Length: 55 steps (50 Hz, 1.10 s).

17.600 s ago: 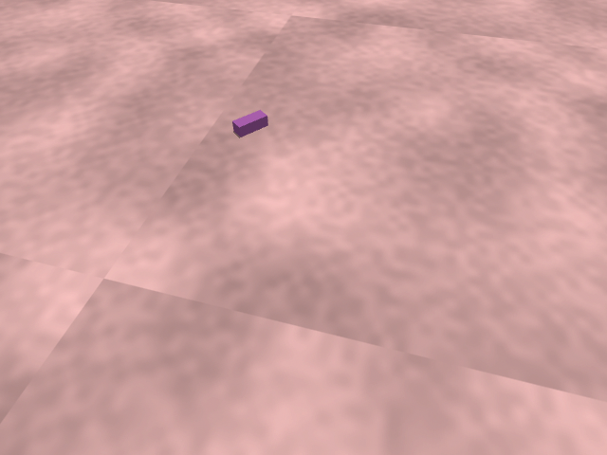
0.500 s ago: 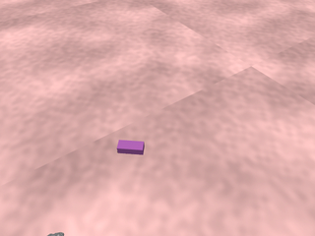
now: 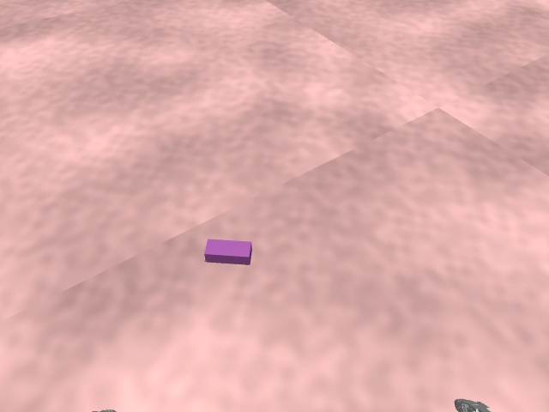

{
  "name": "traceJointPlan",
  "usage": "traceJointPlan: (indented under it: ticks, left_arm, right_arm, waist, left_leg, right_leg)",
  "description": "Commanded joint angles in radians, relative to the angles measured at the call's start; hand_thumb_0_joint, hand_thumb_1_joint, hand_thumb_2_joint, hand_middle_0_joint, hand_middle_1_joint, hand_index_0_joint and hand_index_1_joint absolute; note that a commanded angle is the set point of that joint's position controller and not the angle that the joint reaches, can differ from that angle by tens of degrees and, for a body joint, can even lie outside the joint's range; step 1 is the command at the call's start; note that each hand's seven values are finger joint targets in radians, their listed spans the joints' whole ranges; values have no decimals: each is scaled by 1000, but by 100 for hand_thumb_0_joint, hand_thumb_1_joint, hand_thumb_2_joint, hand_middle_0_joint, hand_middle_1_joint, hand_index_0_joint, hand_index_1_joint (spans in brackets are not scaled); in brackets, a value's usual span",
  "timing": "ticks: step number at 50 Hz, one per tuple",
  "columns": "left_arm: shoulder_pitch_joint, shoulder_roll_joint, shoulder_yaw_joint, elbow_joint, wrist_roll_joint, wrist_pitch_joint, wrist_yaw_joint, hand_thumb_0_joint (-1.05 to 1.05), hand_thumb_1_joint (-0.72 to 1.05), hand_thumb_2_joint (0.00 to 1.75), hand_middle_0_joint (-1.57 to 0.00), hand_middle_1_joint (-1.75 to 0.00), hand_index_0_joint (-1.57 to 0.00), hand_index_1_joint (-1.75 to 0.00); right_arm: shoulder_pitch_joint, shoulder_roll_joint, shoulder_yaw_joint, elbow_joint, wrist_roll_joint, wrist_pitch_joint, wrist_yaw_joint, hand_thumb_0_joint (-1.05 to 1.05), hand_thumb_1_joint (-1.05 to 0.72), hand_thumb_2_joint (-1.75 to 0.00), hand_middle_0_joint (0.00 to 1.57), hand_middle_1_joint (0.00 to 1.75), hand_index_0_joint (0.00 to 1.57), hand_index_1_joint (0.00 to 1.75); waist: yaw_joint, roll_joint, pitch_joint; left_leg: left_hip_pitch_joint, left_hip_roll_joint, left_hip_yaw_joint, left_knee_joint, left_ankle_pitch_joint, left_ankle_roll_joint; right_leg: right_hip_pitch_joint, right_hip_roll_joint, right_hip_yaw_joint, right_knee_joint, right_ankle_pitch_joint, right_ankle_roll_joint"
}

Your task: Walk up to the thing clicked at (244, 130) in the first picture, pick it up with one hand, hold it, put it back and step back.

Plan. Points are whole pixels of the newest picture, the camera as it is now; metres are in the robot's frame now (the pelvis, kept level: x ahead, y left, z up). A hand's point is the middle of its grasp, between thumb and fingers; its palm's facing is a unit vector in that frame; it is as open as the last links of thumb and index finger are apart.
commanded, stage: stand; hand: left
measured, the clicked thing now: (228, 252) +0.80 +0.24 -0.75
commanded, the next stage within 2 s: walk up in 0.74 s
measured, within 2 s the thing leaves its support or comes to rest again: neither
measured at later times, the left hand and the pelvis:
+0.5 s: hand out of the picture +0.05 +0.25 -0.16, palm faces -0.03 -0.94 -0.34, open 7.4 cm; pelvis -0.02 -0.01 +0.00, yaw +0 degrees
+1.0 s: hand out of the picture +0.05 +0.30 -0.17, palm faces +0.04 -0.94 -0.35, open 7.4 cm; pelvis +0.04 +0.02 -0.01, yaw +2 degrees
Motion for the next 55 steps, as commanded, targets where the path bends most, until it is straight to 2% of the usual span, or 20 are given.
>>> traceJointPlan:
  ticks: [1,8,13,23,36,37,38,39,40,41,42,46,47,48,49,50,51,52,54,55]
  left_arm:
    - [-38,216,38,-43,4,-25,9,0,90,90,-20,-30,-20,-30]
    - [-28,211,31,-33,6,-26,4,0,90,90,-20,-30,-20,-30]
    - [-20,219,31,-40,4,-32,3,0,90,90,-20,-30,-20,-30]
    - [0,223,29,-34,3,-23,2,0,90,90,-20,-30,-20,-30]
    - [14,227,28,-43,1,-29,6,0,90,90,-20,-30,-20,-30]
    - [92,289,84,-84,14,-37,-15,0,90,90,-20,-30,-20,-30]
    - [133,294,92,-73,24,-38,-20,0,90,90,-20,-30,-20,-30]
    - [165,305,106,-78,27,-39,-22,0,90,90,-20,-30,-20,-30]
    - [192,335,123,-92,29,-43,-20,0,90,90,-20,-30,-20,-30]
    - [197,351,132,-114,33,-52,-18,0,90,90,-20,-30,-20,-30]
    - [197,335,130,-126,30,-56,-19,0,90,90,-20,-30,-20,-30]
    - [77,323,125,-212,35,-61,-34,0,90,90,-20,-30,-20,-30]
    - [68,310,118,-231,29,-56,-40,0,90,90,-20,-30,-20,-30]
    - [28,305,113,-247,25,-51,-41,0,90,90,-20,-30,-20,-30]
    - [57,263,103,-257,22,-47,-43,0,90,90,-20,-30,-20,-30]
    - [120,199,81,-263,16,-43,-44,0,90,90,-20,-30,-20,-30]
    - [162,167,76,-271,8,-40,-38,0,90,90,-20,-30,-20,-30]
    - [145,274,93,-258,14,-34,-26,0,90,90,-20,-30,-20,-30]
    - [218,288,90,-228,-2,-33,-32,0,90,90,-20,-30,-20,-30]
    - [249,292,94,-213,-2,-37,-35,0,90,90,-20,-30,-20,-30]
  right_arm:
    - [-31,-223,-39,-43,3,-16,-11,0,-90,-90,20,30,20,30]
    - [-20,-230,-36,-18,-1,-19,-2,0,-90,-90,20,30,20,30]
    - [-4,-230,-37,-9,-3,-23,0,0,-90,-90,20,30,20,30]
    - [22,-236,-34,5,-3,-18,-2,0,-90,-90,20,30,20,30]
    - [38,-237,-27,4,0,-18,-5,0,-90,-90,20,30,20,30]
    - [96,-291,-74,-50,-11,-28,18,0,-90,-90,20,30,20,30]
    - [88,-294,-83,-58,-23,-27,27,0,-90,-90,20,30,20,30]
    - [28,-277,-82,-91,-28,-23,32,0,-90,-90,20,30,20,30]
    - [-19,-243,-79,-127,-29,-22,36,0,-90,-90,20,30,20,30]
    - [-21,-240,-84,-141,-39,-27,34,0,-90,-90,20,30,20,30]
    - [-11,-260,-94,-143,-38,-33,36,0,-90,-90,20,30,20,30]
    - [115,-237,-105,-155,-32,-52,60,0,-90,-90,20,30,20,30]
    - [137,-238,-114,-157,-33,-55,63,0,-90,-90,20,30,20,30]
    - [243,-232,-125,-135,-33,-56,58,0,-90,-90,20,30,20,30]
    - [328,-256,-141,-112,-38,-61,48,0,-90,-90,20,30,20,30]
    - [422,-326,-169,-101,-48,-64,35,0,-90,-90,20,30,20,30]
    - [431,-421,-179,-132,-57,-73,30,0,-90,-90,20,30,20,30]
    - [329,-434,-181,-174,-24,-72,33,0,-90,-90,20,30,20,30]
    - [225,-354,-146,-229,-16,-75,27,0,-90,-90,20,30,20,30]
    - [218,-325,-138,-242,-15,-80,24,0,-90,-90,20,30,20,30]
  waist:
    - [-14,4,-131]
    - [-16,14,-78]
    - [-16,19,-124]
    - [-15,16,-86]
    - [-18,8,-125]
    - [-3,-2,-206]
    - [21,-3,-143]
    - [54,-36,-46]
    - [80,-140,43]
    - [90,-146,96]
    - [76,-73,119]
    - [-8,-171,31]
    - [-28,-143,26]
    - [-89,-128,-6]
    - [-120,-26,-59]
    - [-153,201,-105]
    - [-139,342,-97]
    - [-102,174,-37]
    - [-29,92,5]
    - [-21,114,5]
  left_leg:
    - [24,122,-68,-70,222,25]
    - [-22,114,-79,-116,55,18]
    - [11,122,-75,-94,131,21]
    - [-25,116,-84,-114,37,17]
    - [19,125,-68,-72,172,20]
    - [-13,68,-62,8,-275,83]
    - [-158,66,-68,41,-439,90]
    - [-347,39,-38,113,-439,73]
    - [-477,3,52,284,-288,48]
    - [-562,57,29,390,-252,29]
    - [-557,80,-8,424,-233,27]
    - [-257,109,44,255,-192,28]
    - [-143,83,72,192,-127,24]
    - [-1,60,112,105,-5,19]
    - [173,11,136,73,13,16]
    - [288,111,-38,-18,-192,60]
    - [231,369,-557,-220,-489,156]
    - [67,431,-608,-246,-604,240]
    - [37,349,-367,-190,-433,208]
    - [39,317,-289,-178,-341,190]
  right_leg:
    - [18,-99,58,-55,180,-35]
    - [-34,-97,68,-89,38,-36]
    - [-21,-109,78,-82,101,-43]
    - [-59,-98,81,-82,14,-48]
    - [-34,-108,86,-69,151,-47]
    - [46,-50,67,-11,-275,-90]
    - [53,-87,132,-16,-452,-121]
    - [84,-135,222,-67,-541,-153]
    - [97,-250,347,-184,-576,-210]
    - [111,-349,436,-226,-456,-268]
    - [76,-352,431,-221,-362,-288]
    - [-69,-248,198,-147,-163,-233]
    - [-155,-207,135,-97,-117,-210]
    - [-222,-169,73,22,-71,-182]
    - [-306,-101,9,202,6,-152]
    - [-439,0,-54,505,-82,-113]
    - [-598,124,42,724,-359,-82]
    - [-542,33,161,785,-346,-94]
    - [-546,-18,151,777,-205,-88]
    - [-527,-38,140,727,-160,-79]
